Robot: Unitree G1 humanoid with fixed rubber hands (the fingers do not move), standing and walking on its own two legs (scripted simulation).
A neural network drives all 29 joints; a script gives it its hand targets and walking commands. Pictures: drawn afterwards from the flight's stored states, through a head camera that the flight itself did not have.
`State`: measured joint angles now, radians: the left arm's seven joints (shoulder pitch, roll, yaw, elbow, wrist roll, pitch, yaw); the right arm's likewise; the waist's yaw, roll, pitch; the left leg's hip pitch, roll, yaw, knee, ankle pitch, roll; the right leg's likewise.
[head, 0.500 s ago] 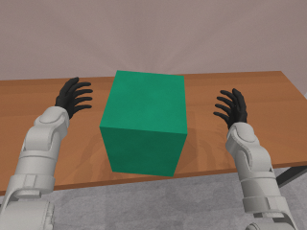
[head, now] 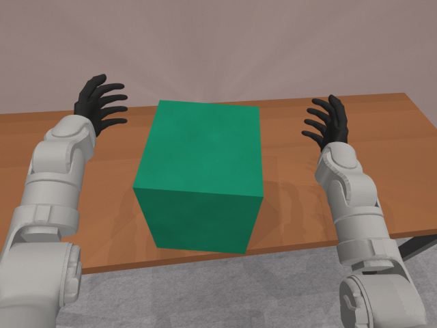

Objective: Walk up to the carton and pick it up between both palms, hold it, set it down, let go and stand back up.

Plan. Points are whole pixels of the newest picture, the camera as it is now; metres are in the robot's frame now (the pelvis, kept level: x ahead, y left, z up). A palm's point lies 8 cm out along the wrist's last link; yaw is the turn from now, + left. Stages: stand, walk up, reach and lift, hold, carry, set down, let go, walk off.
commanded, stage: reach and lift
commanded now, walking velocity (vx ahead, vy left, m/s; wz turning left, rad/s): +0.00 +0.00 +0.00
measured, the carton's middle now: (204, 181) +0.40 +0.00 +0.00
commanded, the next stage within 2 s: none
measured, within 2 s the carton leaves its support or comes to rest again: neither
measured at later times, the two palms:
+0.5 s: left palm (110, 141) +0.44 +0.17 +0.10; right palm (315, 165) +0.36 -0.20 +0.08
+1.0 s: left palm (132, 165) +0.43 +0.15 +0.04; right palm (292, 189) +0.35 -0.17 +0.02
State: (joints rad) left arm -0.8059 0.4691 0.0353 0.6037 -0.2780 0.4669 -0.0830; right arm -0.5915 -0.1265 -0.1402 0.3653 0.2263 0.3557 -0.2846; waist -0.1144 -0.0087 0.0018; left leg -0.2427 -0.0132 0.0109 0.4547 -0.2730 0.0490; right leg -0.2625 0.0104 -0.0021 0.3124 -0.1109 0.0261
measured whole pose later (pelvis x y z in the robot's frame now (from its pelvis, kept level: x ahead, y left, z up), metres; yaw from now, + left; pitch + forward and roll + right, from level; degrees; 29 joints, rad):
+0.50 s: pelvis -0.01 -0.01 +0.00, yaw +1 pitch +6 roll -1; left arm -0.85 0.39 0.03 0.99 -0.19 0.15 -0.11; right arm -0.62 0.00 -0.15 0.67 0.11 0.14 -0.30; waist -0.14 -0.02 -0.03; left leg -0.30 -0.02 0.00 0.46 -0.25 0.04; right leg -0.33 0.00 -0.02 0.35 -0.11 0.01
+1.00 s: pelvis -0.02 +0.00 -0.03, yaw +0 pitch +15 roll -4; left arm -0.92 0.27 -0.02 1.33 -0.20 -0.19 -0.05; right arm -0.71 0.05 -0.24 1.09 0.02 -0.20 -0.24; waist -0.15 0.03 -0.18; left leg -0.65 0.00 -0.01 0.74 -0.36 0.05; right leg -0.65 0.02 -0.04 0.57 -0.18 0.02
